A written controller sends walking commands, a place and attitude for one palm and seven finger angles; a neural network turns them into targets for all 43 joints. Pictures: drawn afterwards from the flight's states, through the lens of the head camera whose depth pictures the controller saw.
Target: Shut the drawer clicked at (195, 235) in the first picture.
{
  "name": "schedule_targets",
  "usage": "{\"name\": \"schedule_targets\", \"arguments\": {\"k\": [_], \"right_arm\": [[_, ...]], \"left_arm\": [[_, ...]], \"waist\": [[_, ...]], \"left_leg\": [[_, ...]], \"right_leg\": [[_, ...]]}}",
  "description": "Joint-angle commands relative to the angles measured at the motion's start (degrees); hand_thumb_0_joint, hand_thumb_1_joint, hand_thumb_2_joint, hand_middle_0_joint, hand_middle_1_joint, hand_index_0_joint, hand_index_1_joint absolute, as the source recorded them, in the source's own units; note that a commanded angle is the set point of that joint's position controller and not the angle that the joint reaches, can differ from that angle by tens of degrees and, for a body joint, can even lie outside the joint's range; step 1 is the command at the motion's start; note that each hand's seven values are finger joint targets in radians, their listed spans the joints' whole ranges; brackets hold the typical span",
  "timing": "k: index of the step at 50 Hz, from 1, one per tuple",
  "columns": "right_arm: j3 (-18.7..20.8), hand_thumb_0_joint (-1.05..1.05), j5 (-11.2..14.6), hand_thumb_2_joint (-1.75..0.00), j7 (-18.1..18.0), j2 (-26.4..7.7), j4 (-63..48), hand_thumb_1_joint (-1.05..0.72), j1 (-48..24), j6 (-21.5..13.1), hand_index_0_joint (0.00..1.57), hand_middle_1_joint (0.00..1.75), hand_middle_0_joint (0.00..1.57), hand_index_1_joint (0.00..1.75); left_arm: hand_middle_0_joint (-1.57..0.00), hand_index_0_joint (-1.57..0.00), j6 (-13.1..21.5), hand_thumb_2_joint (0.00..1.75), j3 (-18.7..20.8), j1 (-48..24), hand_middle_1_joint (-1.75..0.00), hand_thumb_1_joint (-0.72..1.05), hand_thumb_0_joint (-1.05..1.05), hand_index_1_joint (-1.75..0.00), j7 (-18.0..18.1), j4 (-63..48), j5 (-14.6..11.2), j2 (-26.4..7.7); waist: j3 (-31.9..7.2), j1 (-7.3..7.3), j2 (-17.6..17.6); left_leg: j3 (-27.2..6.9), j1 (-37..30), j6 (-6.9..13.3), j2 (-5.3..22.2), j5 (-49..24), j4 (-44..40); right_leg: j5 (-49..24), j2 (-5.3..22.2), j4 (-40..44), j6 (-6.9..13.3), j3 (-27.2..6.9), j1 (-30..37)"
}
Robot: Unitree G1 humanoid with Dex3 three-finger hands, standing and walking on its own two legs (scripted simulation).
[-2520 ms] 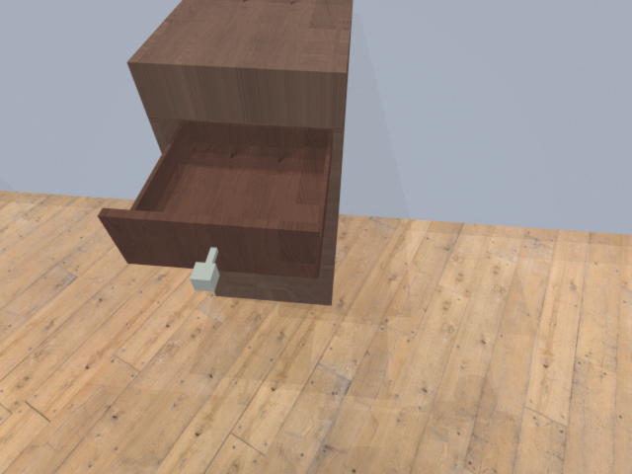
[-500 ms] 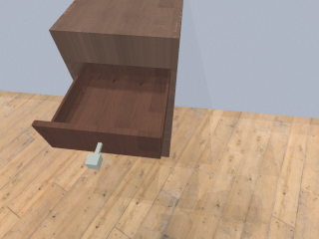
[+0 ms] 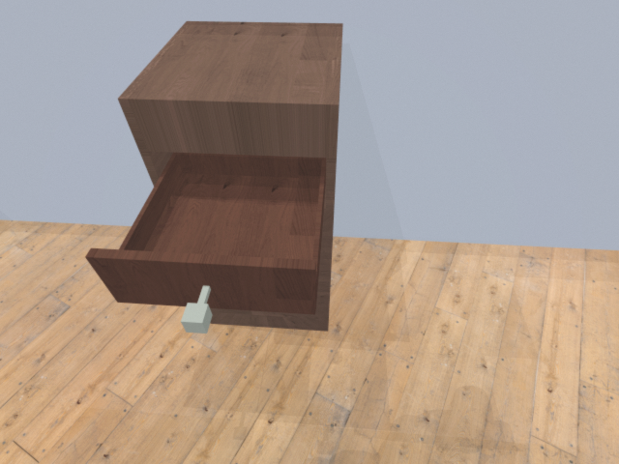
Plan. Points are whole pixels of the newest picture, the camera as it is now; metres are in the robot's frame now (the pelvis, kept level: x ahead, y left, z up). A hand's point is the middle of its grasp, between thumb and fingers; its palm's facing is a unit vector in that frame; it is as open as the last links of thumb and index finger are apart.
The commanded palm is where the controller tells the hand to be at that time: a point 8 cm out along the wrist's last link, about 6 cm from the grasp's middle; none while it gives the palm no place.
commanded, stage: come to a stop and stand still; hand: left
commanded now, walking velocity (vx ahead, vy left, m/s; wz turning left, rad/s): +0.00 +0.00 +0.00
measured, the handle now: (200, 307) +0.38 +0.21 -0.08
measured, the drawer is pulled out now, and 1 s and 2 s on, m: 0.30 0.30 0.30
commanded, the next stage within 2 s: look again from close up in 0.10 s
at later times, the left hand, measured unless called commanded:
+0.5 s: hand out of the picture +0.01 +0.16 -0.17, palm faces +0.01 -0.98 -0.18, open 7.3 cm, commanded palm none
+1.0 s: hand out of the picture +0.02 +0.16 -0.18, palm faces +0.05 -0.98 -0.17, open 7.3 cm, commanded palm none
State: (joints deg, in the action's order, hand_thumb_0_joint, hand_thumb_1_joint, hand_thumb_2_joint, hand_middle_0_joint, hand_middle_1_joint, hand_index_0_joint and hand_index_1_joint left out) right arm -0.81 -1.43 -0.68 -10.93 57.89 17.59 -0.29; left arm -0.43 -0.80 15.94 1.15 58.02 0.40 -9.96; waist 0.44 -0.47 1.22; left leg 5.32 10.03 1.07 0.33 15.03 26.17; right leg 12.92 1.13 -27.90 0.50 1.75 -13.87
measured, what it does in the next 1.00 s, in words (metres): stands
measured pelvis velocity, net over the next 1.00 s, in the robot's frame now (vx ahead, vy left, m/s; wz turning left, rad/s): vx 0.03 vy -0.01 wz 0.00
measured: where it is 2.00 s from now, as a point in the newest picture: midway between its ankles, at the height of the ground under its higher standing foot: outside the picture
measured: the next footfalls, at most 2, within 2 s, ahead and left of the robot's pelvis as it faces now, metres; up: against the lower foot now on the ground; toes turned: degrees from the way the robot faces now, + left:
none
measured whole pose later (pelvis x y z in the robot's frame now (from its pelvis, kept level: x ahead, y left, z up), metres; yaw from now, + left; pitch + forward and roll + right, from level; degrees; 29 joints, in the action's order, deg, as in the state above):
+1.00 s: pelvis +0.03 -0.01 +0.00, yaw +0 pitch -1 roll +0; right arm -0.8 -1.4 -1.2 -8.3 65.2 18.2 -0.8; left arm 0.7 0.1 18.2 1.0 63.9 0.8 -7.7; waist 0.8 0.4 0.7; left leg 4.6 8.3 0.4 1.6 19.1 28.6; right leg 16.6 0.0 -29.0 1.2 2.5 -11.4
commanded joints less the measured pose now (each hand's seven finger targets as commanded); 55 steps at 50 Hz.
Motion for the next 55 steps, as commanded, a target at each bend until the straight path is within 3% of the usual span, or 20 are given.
{"name": "schedule_targets", "arguments": {"k": [1, 4, 12, 20, 29, 40, 42, 44, 47, 51, 53, 55], "right_arm": [[0.9, 0.00, 0.3, -0.90, -0.2, -5.6, -1.0, -0.90, 2.0, -1.2, 0.20, 0.30, 0.20, 0.30], [0.6, 0.00, 0.5, -0.90, -0.3, -4.7, 0.7, -0.90, 3.3, -1.3, 0.20, 0.30, 0.20, 0.30], [0.2, 0.00, 0.8, -0.90, -0.8, -3.5, 4.8, -0.90, 4.9, -1.7, 0.20, 0.30, 0.20, 0.30], [0.3, 0.00, 0.9, -0.90, -1.1, -2.3, 6.3, -0.90, 4.8, -1.9, 0.20, 0.30, 0.20, 0.30], [0.6, 0.00, 0.9, -0.90, -1.3, -1.6, 6.7, -0.90, 3.7, -1.7, 0.20, 0.30, 0.20, 0.30], [0.6, 0.00, 0.8, -0.90, -1.4, -2.1, 6.5, -0.90, 2.9, -1.8, 0.20, 0.30, 0.20, 0.30], [0.6, 0.00, 0.7, -0.90, -1.3, -2.0, 6.8, -0.90, 3.2, -1.7, 0.20, 0.30, 0.20, 0.30], [0.8, 0.00, 0.5, -0.90, -1.0, -2.3, 6.8, -0.90, 3.7, -1.3, 0.20, 0.30, 0.20, 0.30], [1.0, 0.00, 0.2, -0.90, -0.5, -1.8, 5.7, -0.90, 3.6, -0.7, 0.20, 0.30, 0.20, 0.30], [1.2, 0.00, 0.1, -0.90, -0.3, -0.5, 4.6, -0.90, 4.4, -0.9, 0.20, 0.30, 0.20, 0.30], [1.2, 0.00, 0.1, -0.90, -0.4, 0.0, 4.8, -0.90, 5.7, -1.5, 0.20, 0.30, 0.20, 0.30], [1.1, 0.00, 0.2, -0.90, -0.6, -0.6, 6.2, -0.90, 9.6, -2.3, 0.20, 0.30, 0.20, 0.30]], "left_arm": [[-0.20, -0.20, 1.3, 0.90, 1.0, 2.1, -0.30, 0.90, 0.00, -0.30, 0.5, -1.5, 0.1, -6.4], [-0.20, -0.20, 1.5, 0.90, 0.8, 2.2, -0.30, 0.90, 0.00, -0.30, 0.5, -0.2, 0.0, -6.0], [-0.20, -0.20, 1.8, 0.90, 0.5, 3.7, -0.30, 0.90, 0.00, -0.30, 0.8, 3.3, -0.2, -4.7], [-0.20, -0.20, 2.0, 0.90, 0.5, 4.3, -0.30, 0.90, 0.00, -0.30, 1.0, 4.8, 0.0, -3.5], [-0.20, -0.20, 2.1, 0.90, 0.5, 4.6, -0.30, 0.90, 0.00, -0.30, 1.1, 5.3, 0.2, -3.0], [-0.20, -0.20, 2.2, 0.90, 0.8, 4.5, -0.30, 0.90, 0.00, -0.30, 1.0, 5.2, 0.1, -3.2], [-0.20, -0.20, 2.1, 0.90, 0.9, 5.0, -0.30, 0.90, 0.00, -0.30, 1.0, 5.3, 0.2, -3.2], [-0.20, -0.20, 1.9, 0.90, 1.2, 5.2, -0.30, 0.90, 0.00, -0.30, 0.8, 5.1, 0.6, -3.7], [-0.20, -0.20, 1.6, 0.90, 2.0, 6.2, -0.30, 0.90, 0.00, -0.30, 0.4, 4.6, 0.8, -4.7], [-0.20, -0.20, 1.7, 0.90, 3.5, 8.5, -0.30, 0.90, 0.00, -0.30, 0.5, 4.2, 0.6, -6.3], [-0.20, -0.20, 2.0, 0.90, 3.9, 8.0, -0.30, 0.90, 0.00, -0.30, 0.4, 3.6, 0.7, -6.0], [-0.20, -0.20, 1.9, 0.90, 3.8, 5.5, -0.30, 0.90, 0.00, -0.30, 0.2, 2.6, 0.7, -4.4]], "waist": [[4.0, 0.55, -0.8], [4.1, 0.22, -2.4], [3.6, 0.42, -0.5], [3.7, 0.38, -0.9], [4.2, 0.24, -2.4], [3.5, 0.45, -0.9], [3.1, 0.66, -0.7], [4.6, 0.81, -2.0], [8.5, 1.30, -4.3], [8.4, 1.49, -9.0], [7.1, 0.83, -7.4], [6.8, -0.81, -0.6]], "left_leg": [[-7.6, 6.5, 1.4, 5.6, 7.0, -9.7], [-7.2, 5.0, 1.3, 5.5, 3.8, -8.9], [-6.1, 3.2, 1.0, 5.8, -2.1, -7.8], [-5.7, 1.7, 0.9, 6.0, -6.2, -7.1], [-5.5, 0.3, 0.8, 6.1, -7.4, -6.9], [-5.4, -0.5, 0.6, 6.1, -8.9, -7.0], [-5.0, -0.5, 0.7, 5.8, -5.7, -6.8], [-4.5, 1.0, 1.1, 5.1, 2.3, -5.9], [-2.9, 6.0, 1.0, 2.8, 9.1, -2.2], [-0.3, 9.0, 0.5, 1.1, 8.2, 6.0], [-0.3, 6.2, 0.6, 1.3, 6.6, 4.2], [-2.8, 0.2, 1.3, 3.0, 0.3, -2.4]], "right_leg": [[6.2, 4.0, 6.1, 1.8, -5.9, 0.5], [4.4, 4.2, 6.5, 2.0, -6.1, 0.2], [-2.3, 4.6, 5.3, 2.0, -5.6, 1.8], [-6.9, 4.7, 4.7, 1.9, -5.2, 2.3], [-9.4, 4.8, 5.4, 1.8, -5.4, 2.0], [-11.0, 5.0, 5.6, 1.8, -5.2, 3.1], [-7.7, 5.0, 5.6, 2.0, -5.2, 3.4], [2.0, 4.8, 5.7, 2.8, -5.7, 2.1], [16.0, 6.3, 9.2, 4.4, -10.1, -0.6], [18.1, 11.2, 13.2, 8.0, -16.2, 0.3], [11.2, 11.2, 10.6, 8.6, -14.6, -0.4], [5.1, 6.1, 1.9, 6.5, -7.2, -3.4]]}}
